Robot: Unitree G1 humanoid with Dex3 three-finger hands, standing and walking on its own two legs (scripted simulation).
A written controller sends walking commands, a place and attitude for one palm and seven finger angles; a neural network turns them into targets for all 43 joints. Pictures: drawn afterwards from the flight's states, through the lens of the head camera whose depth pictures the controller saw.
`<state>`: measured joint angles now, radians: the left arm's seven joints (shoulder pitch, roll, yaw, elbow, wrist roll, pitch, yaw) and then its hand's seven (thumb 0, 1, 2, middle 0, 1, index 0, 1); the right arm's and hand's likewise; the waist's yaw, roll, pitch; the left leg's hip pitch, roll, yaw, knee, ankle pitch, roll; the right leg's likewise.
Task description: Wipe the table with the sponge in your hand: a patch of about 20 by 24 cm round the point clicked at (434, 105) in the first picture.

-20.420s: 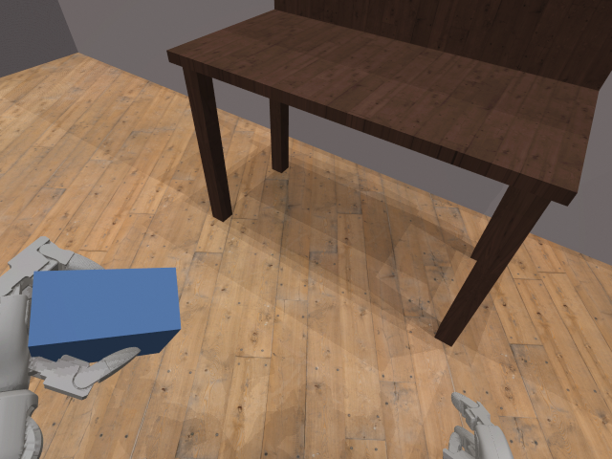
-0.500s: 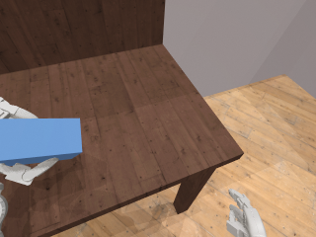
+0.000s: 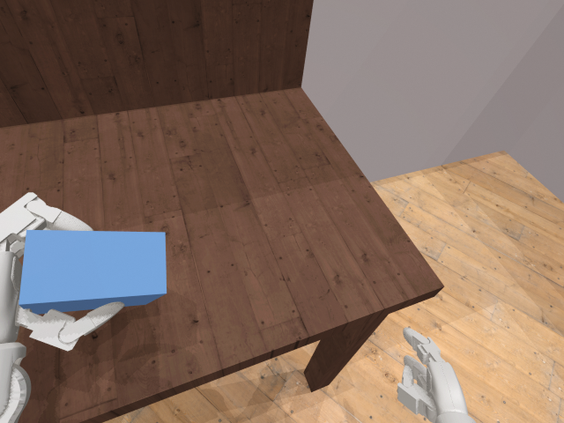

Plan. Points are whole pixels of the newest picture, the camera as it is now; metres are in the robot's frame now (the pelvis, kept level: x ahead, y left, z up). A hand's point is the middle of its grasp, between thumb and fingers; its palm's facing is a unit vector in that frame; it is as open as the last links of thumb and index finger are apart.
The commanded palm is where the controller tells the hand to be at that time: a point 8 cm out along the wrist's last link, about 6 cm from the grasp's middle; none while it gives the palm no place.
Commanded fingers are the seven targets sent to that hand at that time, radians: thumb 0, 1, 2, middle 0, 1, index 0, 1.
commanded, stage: look again from close up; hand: left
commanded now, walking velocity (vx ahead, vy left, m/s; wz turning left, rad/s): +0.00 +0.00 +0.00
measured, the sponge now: (116, 273) +0.24 +0.21 +0.13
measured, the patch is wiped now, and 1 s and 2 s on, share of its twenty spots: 0.00 0.00 0.00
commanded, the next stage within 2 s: shuffle to correct the standing spot in 0.38 s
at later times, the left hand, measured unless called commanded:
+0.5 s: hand (71, 277) +0.21 +0.24 +0.15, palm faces +0.36 -0.86 -0.37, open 10.3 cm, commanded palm +0.15 +0.28 +0.17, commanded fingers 0.00 0.10 1.30 -1.20 -1.60 -1.20 -1.60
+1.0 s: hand (131, 275) +0.22 +0.19 +0.16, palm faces +0.31 -0.87 -0.39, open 10.3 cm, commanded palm +0.16 +0.23 +0.17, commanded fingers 0.00 0.10 1.30 -1.20 -1.60 -1.20 -1.60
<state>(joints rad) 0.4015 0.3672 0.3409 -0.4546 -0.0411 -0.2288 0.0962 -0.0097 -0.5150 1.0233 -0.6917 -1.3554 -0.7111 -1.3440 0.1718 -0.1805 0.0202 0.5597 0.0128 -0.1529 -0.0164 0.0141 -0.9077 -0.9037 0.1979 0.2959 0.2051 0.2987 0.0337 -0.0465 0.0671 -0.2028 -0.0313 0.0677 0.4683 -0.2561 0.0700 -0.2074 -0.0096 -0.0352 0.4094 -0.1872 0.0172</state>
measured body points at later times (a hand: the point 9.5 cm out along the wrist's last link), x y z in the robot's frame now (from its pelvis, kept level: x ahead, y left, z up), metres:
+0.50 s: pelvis -0.01 +0.00 +0.00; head +0.02 +0.03 +0.45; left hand +0.19 +0.29 +0.17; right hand +0.17 -0.23 -0.07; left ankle +0.00 +0.07 -0.74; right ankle +0.02 -0.13 -0.74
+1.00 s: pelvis +0.00 -0.05 +0.00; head +0.04 -0.03 +0.44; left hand +0.20 +0.23 +0.18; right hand +0.18 -0.27 -0.07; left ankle +0.00 +0.06 -0.74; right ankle +0.02 -0.13 -0.74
